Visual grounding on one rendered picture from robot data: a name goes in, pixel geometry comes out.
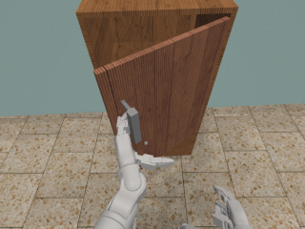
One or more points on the left robot hand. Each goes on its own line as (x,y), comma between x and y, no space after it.
(124,150)

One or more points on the handle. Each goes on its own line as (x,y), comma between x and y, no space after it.
(134,122)

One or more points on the right robot hand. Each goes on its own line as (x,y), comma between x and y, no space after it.
(229,215)

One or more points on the cupboard door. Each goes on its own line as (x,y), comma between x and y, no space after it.
(167,84)

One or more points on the left robot forearm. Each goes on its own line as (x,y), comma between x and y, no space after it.
(123,206)

